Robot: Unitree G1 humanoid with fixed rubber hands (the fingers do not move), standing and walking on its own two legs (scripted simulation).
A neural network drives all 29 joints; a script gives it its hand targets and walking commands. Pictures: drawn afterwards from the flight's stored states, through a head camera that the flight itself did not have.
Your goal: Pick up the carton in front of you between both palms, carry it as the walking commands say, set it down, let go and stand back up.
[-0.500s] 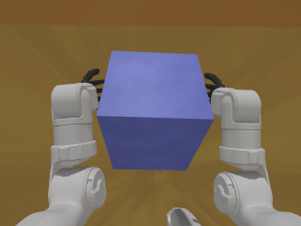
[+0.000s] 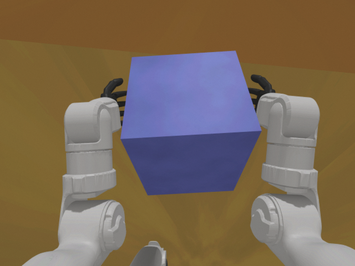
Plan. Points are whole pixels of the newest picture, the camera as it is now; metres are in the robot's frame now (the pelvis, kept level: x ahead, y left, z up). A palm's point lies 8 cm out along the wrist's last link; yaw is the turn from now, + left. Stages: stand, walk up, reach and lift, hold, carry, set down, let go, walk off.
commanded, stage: carry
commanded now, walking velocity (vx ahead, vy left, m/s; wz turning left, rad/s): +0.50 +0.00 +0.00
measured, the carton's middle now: (187, 130) +0.39 +0.03 +0.10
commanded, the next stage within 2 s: none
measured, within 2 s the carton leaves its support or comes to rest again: neither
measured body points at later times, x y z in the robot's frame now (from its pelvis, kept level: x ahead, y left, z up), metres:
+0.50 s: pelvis +0.33 +0.01 +0.02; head +0.35 +0.00 +0.47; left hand +0.73 +0.15 +0.20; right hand +0.72 -0.16 +0.19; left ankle +0.19 +0.11 -0.68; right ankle +0.44 -0.08 -0.68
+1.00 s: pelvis +0.63 +0.04 +0.07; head +0.65 +0.04 +0.52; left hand +1.04 +0.17 +0.23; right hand +1.01 -0.13 +0.22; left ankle +0.68 +0.12 -0.65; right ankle +0.54 -0.07 -0.55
